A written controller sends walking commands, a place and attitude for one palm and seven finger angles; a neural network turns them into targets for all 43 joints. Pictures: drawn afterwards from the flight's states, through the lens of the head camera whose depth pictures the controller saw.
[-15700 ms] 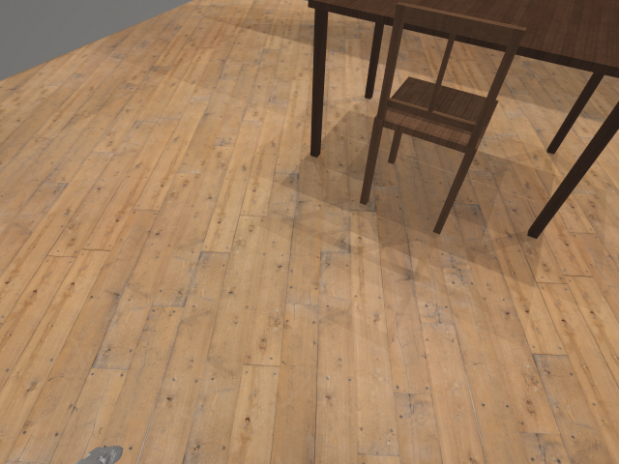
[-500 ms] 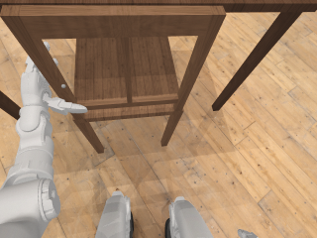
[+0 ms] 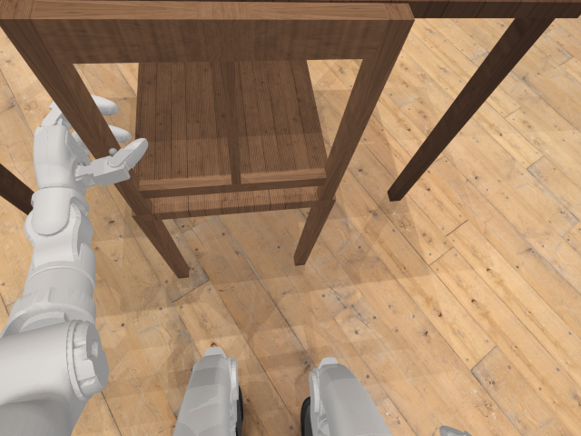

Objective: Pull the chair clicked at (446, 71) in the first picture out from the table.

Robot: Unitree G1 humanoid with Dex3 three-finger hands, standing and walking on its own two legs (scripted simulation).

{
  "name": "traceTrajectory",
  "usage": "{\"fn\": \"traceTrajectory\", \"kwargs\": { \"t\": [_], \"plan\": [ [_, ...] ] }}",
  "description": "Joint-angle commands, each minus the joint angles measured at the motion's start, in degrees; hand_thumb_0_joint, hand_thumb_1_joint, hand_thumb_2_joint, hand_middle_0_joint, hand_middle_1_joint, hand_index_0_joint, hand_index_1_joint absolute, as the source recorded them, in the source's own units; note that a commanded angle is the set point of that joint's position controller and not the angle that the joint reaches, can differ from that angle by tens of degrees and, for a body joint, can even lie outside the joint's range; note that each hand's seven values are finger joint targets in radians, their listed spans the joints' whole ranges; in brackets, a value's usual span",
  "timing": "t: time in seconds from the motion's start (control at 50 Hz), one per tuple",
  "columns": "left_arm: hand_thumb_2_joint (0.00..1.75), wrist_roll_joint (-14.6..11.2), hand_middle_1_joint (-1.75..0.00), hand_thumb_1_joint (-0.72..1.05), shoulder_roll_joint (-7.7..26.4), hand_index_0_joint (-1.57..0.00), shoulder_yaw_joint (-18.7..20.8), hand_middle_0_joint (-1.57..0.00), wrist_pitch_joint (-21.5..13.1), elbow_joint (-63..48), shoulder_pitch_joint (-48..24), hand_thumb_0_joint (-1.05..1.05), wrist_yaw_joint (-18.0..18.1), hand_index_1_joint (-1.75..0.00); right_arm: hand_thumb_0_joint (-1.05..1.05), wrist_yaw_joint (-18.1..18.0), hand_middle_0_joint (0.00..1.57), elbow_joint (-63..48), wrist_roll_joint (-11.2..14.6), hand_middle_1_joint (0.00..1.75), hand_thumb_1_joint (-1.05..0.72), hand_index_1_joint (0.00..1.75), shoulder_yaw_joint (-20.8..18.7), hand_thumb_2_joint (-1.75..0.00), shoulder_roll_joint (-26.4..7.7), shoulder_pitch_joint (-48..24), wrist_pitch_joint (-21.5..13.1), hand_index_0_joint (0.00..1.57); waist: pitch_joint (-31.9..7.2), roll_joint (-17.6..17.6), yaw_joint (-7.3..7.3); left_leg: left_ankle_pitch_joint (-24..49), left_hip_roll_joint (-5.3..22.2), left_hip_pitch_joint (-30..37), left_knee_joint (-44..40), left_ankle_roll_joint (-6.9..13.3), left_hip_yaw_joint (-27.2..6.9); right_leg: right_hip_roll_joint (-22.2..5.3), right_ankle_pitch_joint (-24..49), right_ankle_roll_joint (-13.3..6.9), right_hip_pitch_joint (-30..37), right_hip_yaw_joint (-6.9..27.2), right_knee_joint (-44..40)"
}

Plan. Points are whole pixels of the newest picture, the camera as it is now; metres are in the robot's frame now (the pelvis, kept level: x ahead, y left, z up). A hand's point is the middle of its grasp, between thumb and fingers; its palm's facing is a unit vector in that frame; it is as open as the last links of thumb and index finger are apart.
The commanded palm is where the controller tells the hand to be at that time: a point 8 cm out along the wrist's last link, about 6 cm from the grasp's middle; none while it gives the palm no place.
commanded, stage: hook a spindle and tug to test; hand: left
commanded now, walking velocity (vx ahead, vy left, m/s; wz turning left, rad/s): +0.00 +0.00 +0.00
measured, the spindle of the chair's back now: (232, 131) +0.51 +0.07 +0.03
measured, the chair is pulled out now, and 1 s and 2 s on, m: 0.00 0.02 0.12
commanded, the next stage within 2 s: step backward, pulling the chair out in 0.76 s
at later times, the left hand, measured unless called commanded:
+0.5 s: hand (117, 163) +0.46 +0.21 +0.03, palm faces +0.15 -0.99 -0.02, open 5.8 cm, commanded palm +0.42 +0.25 +0.04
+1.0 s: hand (116, 170) +0.44 +0.21 +0.04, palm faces +0.22 -0.97 -0.13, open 5.9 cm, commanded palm +0.41 +0.25 +0.04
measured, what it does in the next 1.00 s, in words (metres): rises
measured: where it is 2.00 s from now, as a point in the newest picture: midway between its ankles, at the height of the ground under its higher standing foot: outside the picture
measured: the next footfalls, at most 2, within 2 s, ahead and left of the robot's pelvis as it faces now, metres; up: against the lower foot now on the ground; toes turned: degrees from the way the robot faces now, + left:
none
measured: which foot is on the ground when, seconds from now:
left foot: down 0.00-1.00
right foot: down 0.00-1.00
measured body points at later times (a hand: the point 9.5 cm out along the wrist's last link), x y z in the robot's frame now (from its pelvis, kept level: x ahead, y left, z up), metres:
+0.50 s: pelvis +0.02 +0.00 +0.02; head +0.16 +0.03 +0.44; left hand +0.44 +0.27 +0.04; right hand +0.08 -0.26 -0.10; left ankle +0.06 +0.10 -0.61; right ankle +0.00 -0.13 -0.61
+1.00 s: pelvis +0.03 +0.00 +0.06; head +0.15 +0.02 +0.49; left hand +0.43 +0.26 +0.05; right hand +0.12 -0.25 -0.07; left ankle +0.05 +0.10 -0.61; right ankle +0.00 -0.13 -0.61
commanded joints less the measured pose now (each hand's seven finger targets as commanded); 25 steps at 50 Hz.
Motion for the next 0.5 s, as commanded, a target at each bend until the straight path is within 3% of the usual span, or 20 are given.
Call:
{"fn": "traceTrajectory", "kwargs": {
  "t": [0.0,0.04,0.1,0.18,0.26,0.32,0.36,0.42,0.48],
  "plan": [
    [0.85,-0.77,-1.45,0.79,12.52,-0.50,0.59,-0.50,-3.86,-13.37,-20.73,0.00,-0.37,-1.45,0.00,-0.81,0.20,-3.25,-0.01,0.30,-0.90,0.30,-3.84,-0.90,-10.53,8.51,-0.71,0.20,-30.77,7.68,-0.70,19.80,-0.45,34.51,-8.03,-0.47,-4.39,1.04,15.77,-1.96,3.29,0.90,-10.06],
    [0.90,-1.03,-1.45,0.90,11.16,-0.50,-0.54,-0.50,-3.84,-14.70,-20.40,0.00,-0.22,-1.45,0.00,-0.68,0.20,-3.33,0.03,0.30,-0.90,0.30,-3.95,-0.90,-10.31,8.21,-0.60,0.20,-30.57,8.84,-0.75,21.10,-0.36,36.11,-8.43,-0.71,-4.52,1.03,16.43,-1.99,2.89,0.74,-10.32],
    [0.90,-1.27,-1.45,0.90,10.88,-0.50,-0.03,-0.50,-3.76,-15.79,-17.62,0.00,0.35,-1.45,0.00,-0.45,0.20,-3.40,0.03,0.30,-0.90,0.30,-4.14,-0.90,-10.34,8.30,-0.64,0.20,-31.62,7.03,-0.34,22.13,-0.28,36.95,-8.62,-0.70,-4.66,1.15,17.27,-1.95,3.70,0.55,-10.45],
    [0.90,-1.30,-1.45,0.90,9.38,-0.50,-1.31,-0.50,-4.13,-18.64,-13.46,0.00,0.72,-1.45,0.00,-0.10,0.20,-4.16,0.16,0.30,-0.90,0.30,-4.11,-0.90,-10.05,7.69,-0.59,0.20,-31.16,8.20,0.43,23.48,-0.39,37.68,-9.53,-0.93,-4.36,1.25,18.52,-2.20,5.09,0.57,-10.60],
    [0.90,-1.30,-1.45,0.90,9.30,-0.50,-1.07,-0.50,-4.36,-20.63,-9.32,0.00,1.13,-1.45,0.00,0.07,0.20,-4.47,0.28,0.30,-0.90,0.30,-4.35,-0.90,-9.82,7.15,-0.55,0.20,-30.24,6.92,0.84,24.10,-0.38,37.31,-10.04,-1.03,-3.65,1.28,20.29,-1.99,7.01,0.76,-11.14],
    [0.90,-1.76,-1.45,0.90,8.28,-0.50,-1.45,-0.50,-4.79,-24.43,-6.71,0.00,1.48,-1.45,0.00,0.31,0.20,-4.95,0.24,0.30,-0.90,0.30,-4.54,-0.90,-9.56,6.94,-0.81,0.20,-31.74,8.15,1.64,27.36,-0.35,39.66,-10.36,-1.28,-3.70,1.30,22.33,-2.09,8.07,0.65,-10.99],
    [0.90,-1.91,-1.45,0.90,8.04,-0.50,-1.22,-0.50,-4.51,-24.11,-3.57,0.00,1.67,-1.45,0.00,0.40,0.20,-5.08,0.35,0.30,-0.90,0.30,-4.54,-0.90,-9.45,6.69,-0.82,0.20,-30.03,5.92,1.79,27.02,-0.49,37.56,-10.53,-1.10,-3.19,1.35,23.41,-1.94,9.75,0.87,-11.32],
    [0.90,-2.01,-1.45,0.90,6.51,-0.50,-2.39,-0.50,-4.78,-25.39,-3.31,0.00,1.87,-1.45,0.00,0.33,0.20,-5.01,0.43,0.30,-0.90,0.30,-4.60,-0.90,-9.15,6.23,-1.13,0.20,-28.64,6.33,1.31,27.52,-0.44,37.73,-10.53,-1.19,-3.08,1.19,23.89,-1.85,9.17,0.80,-11.19],
    [0.90,-2.21,-1.45,0.90,7.14,-0.50,-1.76,-0.50,-5.05,-26.95,-1.36,0.00,1.90,-1.45,0.00,0.23,0.20,-5.21,0.31,0.30,-0.90,0.30,-4.69,-0.90,-9.24,6.21,-1.36,0.20,-29.47,6.37,1.88,28.94,-0.54,38.02,-10.46,-1.19,-3.03,1.18,25.16,-1.96,10.28,0.96,-10.87]
  ]
}}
